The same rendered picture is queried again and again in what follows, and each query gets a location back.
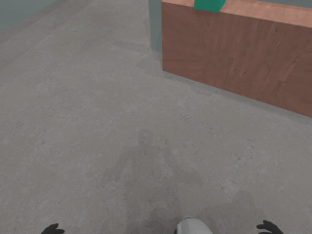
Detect robot right thigh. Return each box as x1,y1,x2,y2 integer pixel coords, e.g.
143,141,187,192
176,218,213,234

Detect left robot hand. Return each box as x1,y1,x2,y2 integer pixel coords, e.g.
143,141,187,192
41,223,65,234

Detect pedestal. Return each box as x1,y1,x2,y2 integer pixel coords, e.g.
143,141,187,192
161,0,312,118

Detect right robot hand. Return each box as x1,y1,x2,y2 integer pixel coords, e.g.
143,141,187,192
256,220,284,234

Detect carton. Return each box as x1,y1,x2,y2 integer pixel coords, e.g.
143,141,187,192
194,0,226,13

